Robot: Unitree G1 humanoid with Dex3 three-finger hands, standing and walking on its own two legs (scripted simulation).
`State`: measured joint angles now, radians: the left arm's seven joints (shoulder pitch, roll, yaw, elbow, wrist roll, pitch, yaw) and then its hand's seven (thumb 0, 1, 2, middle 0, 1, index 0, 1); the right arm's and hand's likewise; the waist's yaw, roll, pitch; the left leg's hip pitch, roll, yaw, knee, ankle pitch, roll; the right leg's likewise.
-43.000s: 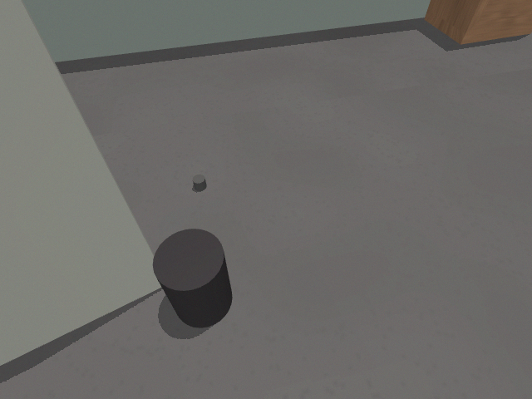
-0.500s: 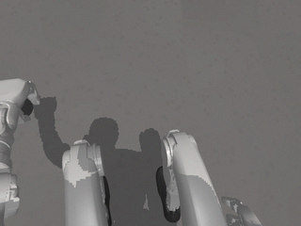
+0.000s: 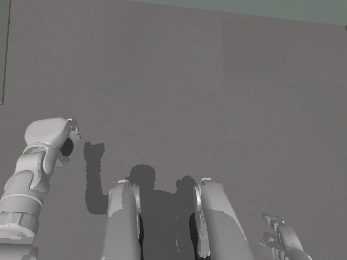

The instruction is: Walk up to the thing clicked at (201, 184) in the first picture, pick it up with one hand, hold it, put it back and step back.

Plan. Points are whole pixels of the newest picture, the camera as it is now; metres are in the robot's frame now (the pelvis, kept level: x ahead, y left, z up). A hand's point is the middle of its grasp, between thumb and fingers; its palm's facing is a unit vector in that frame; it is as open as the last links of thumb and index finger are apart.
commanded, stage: lift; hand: left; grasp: from above
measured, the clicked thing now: (56, 144) +0.39 +0.29 -0.11
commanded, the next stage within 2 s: hold in 0.82 s
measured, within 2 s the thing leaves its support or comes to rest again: neither
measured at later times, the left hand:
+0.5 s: hand (28, 130) +0.35 +0.26 +0.08, palm faces -0.44 -0.10 -0.89, open 7.5 cm
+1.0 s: hand (20, 91) +0.38 +0.24 +0.15, palm faces -0.44 -0.11 -0.89, open 7.4 cm
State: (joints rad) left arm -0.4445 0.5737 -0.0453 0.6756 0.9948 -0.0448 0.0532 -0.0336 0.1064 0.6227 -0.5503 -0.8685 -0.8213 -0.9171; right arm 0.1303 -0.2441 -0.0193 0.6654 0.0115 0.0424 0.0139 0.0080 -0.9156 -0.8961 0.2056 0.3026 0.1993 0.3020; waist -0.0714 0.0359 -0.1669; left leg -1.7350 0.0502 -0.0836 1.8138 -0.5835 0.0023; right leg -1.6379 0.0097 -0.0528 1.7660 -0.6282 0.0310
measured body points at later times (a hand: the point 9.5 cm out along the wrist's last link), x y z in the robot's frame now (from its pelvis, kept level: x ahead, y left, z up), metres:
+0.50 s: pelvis +0.04 +0.00 +0.17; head +0.11 +0.02 +0.61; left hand +0.37 +0.26 +0.13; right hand +0.15 -0.26 +0.05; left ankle +0.10 +0.12 -0.48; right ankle +0.09 -0.14 -0.48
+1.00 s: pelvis +0.08 +0.00 +0.23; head +0.12 +0.00 +0.68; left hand +0.40 +0.24 +0.21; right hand +0.17 -0.26 +0.11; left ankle +0.10 +0.12 -0.48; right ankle +0.09 -0.14 -0.48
